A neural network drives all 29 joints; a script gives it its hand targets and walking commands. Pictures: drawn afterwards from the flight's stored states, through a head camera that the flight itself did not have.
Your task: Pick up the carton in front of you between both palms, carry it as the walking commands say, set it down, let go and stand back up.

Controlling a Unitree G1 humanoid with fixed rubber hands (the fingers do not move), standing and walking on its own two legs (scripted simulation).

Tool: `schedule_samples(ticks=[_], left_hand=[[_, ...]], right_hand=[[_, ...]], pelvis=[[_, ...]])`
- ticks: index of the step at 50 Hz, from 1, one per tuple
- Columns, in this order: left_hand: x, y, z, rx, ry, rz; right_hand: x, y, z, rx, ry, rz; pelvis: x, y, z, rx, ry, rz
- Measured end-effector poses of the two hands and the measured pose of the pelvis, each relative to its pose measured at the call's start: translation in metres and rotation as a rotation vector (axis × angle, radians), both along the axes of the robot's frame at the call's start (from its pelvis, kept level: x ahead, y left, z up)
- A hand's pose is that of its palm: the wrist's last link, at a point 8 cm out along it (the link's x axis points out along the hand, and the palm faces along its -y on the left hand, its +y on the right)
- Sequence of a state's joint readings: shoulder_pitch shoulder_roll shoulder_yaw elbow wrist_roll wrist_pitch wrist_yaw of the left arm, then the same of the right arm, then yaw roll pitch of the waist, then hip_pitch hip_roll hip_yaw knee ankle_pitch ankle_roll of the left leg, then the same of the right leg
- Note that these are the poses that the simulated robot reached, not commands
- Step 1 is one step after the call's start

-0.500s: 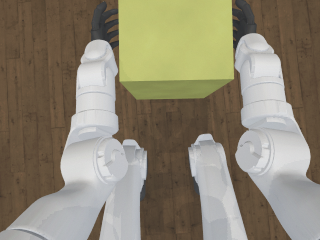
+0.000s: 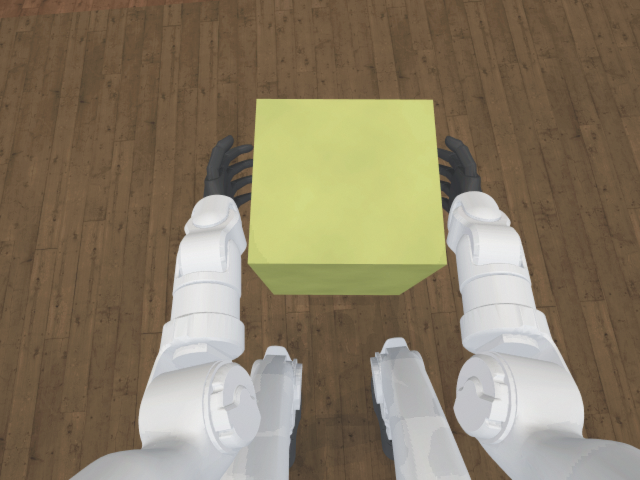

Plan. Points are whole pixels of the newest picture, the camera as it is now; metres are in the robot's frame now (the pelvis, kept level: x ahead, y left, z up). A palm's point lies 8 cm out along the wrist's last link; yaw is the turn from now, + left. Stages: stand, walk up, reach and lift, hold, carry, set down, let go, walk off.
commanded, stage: reach and lift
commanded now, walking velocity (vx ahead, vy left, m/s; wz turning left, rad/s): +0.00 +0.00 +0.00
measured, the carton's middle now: (339, 213) +0.45 -0.02 -0.11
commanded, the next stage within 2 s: hold in 1.78 s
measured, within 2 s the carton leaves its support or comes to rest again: neither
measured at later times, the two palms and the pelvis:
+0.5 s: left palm (156, 195) +0.38 +0.14 +0.12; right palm (518, 191) +0.38 -0.16 +0.11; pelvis +0.05 +0.00 +0.13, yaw -1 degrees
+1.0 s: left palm (82, 187) +0.35 +0.15 +0.20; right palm (581, 184) +0.34 -0.15 +0.19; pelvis +0.05 +0.00 +0.17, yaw -1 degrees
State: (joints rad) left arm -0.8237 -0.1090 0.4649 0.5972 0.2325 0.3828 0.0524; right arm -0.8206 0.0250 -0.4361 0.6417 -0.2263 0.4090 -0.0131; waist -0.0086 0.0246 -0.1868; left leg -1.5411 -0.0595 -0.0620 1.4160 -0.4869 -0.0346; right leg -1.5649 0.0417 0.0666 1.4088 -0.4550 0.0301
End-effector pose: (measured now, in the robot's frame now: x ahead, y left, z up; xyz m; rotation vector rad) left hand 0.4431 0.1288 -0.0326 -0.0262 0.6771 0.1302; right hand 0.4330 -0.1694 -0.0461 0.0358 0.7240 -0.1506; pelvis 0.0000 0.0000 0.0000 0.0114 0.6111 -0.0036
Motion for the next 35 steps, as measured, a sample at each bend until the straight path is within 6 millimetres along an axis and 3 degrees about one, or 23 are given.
schedule_samples(ticks=[21, 35], left_hand=[[-0.050, 0.009, 0.129, 0.001, -0.001, 0.001], [-0.073, 0.015, 0.212, 0.019, -0.039, -0.027]], right_hand=[[-0.049, 0.008, 0.129, 0.001, -0.001, 0.000], [-0.075, 0.015, 0.213, -0.015, -0.039, -0.002]], pelvis=[[0.045, 0.002, 0.117, -0.011, -0.275, -0.008], [0.062, 0.003, 0.164, -0.015, -0.543, -0.011]])
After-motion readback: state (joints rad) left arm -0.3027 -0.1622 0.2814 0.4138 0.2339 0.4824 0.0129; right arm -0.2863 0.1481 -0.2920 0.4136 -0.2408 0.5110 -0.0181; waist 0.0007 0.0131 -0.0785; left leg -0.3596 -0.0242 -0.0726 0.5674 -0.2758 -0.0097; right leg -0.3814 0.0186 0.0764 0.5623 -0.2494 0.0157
